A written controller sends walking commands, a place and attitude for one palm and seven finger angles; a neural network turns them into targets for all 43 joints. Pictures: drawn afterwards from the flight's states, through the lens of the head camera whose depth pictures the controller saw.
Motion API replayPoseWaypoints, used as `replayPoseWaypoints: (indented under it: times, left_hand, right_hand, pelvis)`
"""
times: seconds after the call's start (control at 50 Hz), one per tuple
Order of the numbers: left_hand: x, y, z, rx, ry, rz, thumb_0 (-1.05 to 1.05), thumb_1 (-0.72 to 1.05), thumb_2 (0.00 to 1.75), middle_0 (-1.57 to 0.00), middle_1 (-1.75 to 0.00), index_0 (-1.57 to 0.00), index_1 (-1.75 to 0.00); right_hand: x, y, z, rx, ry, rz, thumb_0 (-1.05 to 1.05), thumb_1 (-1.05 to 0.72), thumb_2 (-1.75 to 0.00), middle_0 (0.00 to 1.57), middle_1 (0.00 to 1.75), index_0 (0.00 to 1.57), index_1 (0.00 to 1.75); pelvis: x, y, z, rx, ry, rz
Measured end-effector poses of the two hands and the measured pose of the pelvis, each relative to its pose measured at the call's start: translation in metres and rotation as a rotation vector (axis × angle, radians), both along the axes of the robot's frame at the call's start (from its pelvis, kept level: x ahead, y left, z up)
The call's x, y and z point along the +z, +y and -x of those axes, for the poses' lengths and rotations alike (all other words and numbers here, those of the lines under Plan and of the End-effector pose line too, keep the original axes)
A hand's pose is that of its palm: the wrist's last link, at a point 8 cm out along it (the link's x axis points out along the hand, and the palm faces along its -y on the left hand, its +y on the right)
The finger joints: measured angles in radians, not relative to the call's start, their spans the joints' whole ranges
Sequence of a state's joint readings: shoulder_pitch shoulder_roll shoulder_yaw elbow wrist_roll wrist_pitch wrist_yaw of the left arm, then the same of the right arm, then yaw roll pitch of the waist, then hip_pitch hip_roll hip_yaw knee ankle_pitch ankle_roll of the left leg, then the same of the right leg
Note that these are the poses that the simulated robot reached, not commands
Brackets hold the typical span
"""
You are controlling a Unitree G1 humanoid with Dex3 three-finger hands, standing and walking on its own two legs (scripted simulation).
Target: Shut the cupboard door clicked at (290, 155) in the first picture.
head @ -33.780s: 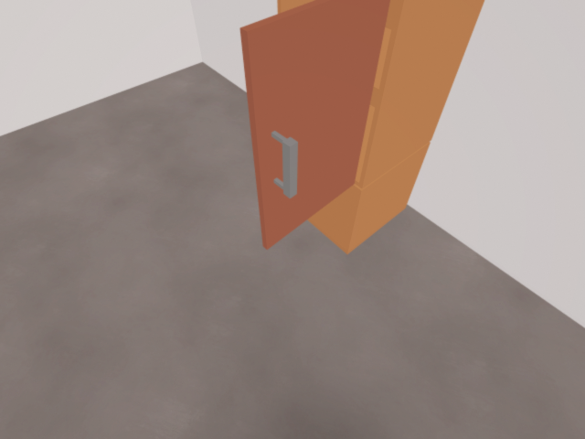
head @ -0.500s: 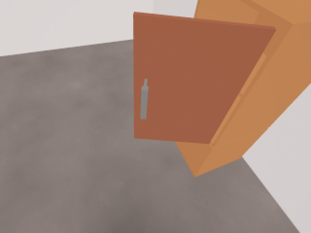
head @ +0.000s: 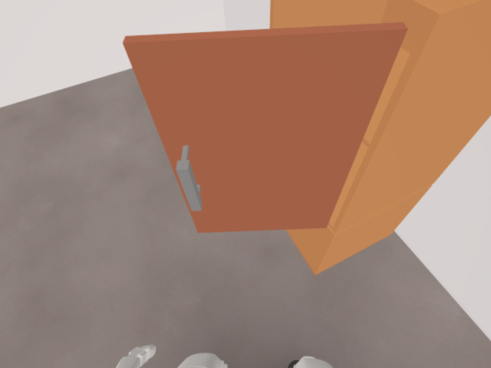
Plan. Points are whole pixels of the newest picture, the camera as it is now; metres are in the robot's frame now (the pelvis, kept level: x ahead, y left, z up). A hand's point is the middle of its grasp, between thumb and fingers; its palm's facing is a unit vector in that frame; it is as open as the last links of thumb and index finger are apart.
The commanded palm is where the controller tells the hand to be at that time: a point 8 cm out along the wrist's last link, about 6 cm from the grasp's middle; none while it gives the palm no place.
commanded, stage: come to a stop and stand still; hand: left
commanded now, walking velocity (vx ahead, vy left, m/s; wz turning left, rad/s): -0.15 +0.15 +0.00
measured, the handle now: (191, 179) +0.46 +0.13 -0.03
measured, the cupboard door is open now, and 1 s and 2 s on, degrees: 65 65 65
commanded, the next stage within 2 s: look again from close up in 0.90 s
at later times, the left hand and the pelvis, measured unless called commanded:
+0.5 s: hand out of the picture -0.03 +0.29 -0.16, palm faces +0.05 -0.95 -0.32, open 7.4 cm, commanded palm none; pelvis -0.06 +0.08 -0.01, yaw -2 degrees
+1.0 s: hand out of the picture -0.04 +0.27 -0.16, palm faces -0.02 -0.98 -0.21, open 7.4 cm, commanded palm none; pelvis -0.06 +0.10 +0.01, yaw -2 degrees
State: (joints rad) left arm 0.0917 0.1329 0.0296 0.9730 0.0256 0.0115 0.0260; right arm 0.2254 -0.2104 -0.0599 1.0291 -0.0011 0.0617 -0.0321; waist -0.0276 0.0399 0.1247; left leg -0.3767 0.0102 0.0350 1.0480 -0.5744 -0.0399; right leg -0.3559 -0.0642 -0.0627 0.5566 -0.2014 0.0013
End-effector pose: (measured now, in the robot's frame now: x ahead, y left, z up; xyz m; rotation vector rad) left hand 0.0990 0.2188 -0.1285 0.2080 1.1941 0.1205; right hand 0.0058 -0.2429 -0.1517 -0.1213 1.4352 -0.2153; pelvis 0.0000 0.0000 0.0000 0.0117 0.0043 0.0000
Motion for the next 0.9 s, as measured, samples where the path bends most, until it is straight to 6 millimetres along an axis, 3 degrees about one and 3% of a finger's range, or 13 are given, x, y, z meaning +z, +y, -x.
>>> replayPoseWaypoints:
  times: [0.08,0.18,0.26,0.38,0.5,0.6,0.76,0.9]
  left_hand:
    - [-0.001,0.005,0.01,0.031,-0.008,0.016,0.01,0.9,0.9,-0.2,-0.3,-0.2,-0.3]
    - [-0.012,0.03,0.034,0.064,-0.013,0.033,0.01,0.9,0.9,-0.2,-0.3,-0.2,-0.3]
    - [-0.022,0.06,0.058,0.087,0.0,0.011,0.01,0.9,0.9,-0.2,-0.3,-0.2,-0.3]
    - [-0.002,0.099,0.098,0.085,0.046,-0.048,0.01,0.9,0.9,-0.2,-0.3,-0.2,-0.3]
    - [0.006,0.116,0.135,0.09,0.079,-0.095,0.01,0.91,0.9,-0.2,-0.3,-0.2,-0.3]
    - [0.01,0.112,0.155,0.061,0.13,-0.066,0.01,0.9,0.9,-0.2,-0.3,-0.2,-0.3]
    - [0.0,0.102,0.147,0.034,0.122,0.002,0.01,0.91,0.9,-0.2,-0.3,-0.2,-0.3]
    - [-0.001,0.105,0.144,0.031,0.137,0.003,0.01,0.92,0.9,-0.2,-0.3,-0.2,-0.3]
  right_hand:
    - [0.01,-0.001,-0.031,0.051,-0.078,0.023,0.01,-0.91,-0.89,0.19,0.3,0.2,0.3]
    - [0.025,0.013,-0.056,0.108,-0.189,0.063,0.0,-0.91,-0.89,0.19,0.3,0.2,0.3]
    - [0.031,0.034,-0.06,0.12,-0.307,0.09,0.0,-0.91,-0.89,0.19,0.3,0.2,0.3]
    - [0.028,0.074,-0.054,0.114,-0.398,0.024,0.01,-0.91,-0.89,0.19,0.3,0.2,0.3]
    - [0.005,0.107,-0.025,0.115,-0.346,-0.067,0.01,-0.91,-0.89,0.2,0.3,0.2,0.3]
    - [0.005,0.107,0.011,0.063,-0.281,-0.048,-0.01,-0.94,-0.89,0.2,0.3,0.2,0.3]
    - [0.012,0.104,0.079,0.04,-0.1,0.0,0.0,-0.92,-0.89,0.2,0.3,0.2,0.3]
    - [0.012,0.111,0.102,0.019,-0.024,-0.009,0.01,-0.91,-0.89,0.19,0.3,0.2,0.3]
  pelvis:
    - [0.003,0.006,0.008,0.007,0.006,-0.001]
    - [-0.001,0.022,0.021,0.017,0.003,0.016]
    - [-0.009,0.043,0.029,0.017,-0.029,0.019]
    - [-0.005,0.068,0.039,-0.018,-0.042,0.017]
    - [-0.007,0.081,0.056,-0.036,-0.025,-0.008]
    - [0.0,0.092,0.063,-0.031,-0.016,0.006]
    - [0.005,0.099,0.067,-0.033,-0.016,0.004]
    - [0.007,0.101,0.065,-0.031,-0.014,-0.001]
